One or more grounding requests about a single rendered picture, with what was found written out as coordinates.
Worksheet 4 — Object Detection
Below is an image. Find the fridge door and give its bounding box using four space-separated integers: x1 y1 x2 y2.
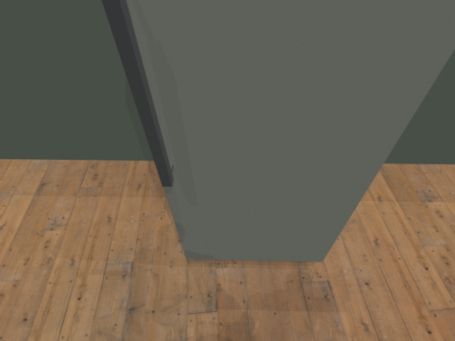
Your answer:
127 0 455 262

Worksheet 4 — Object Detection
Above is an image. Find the handle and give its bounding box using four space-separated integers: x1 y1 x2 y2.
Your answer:
102 0 173 187

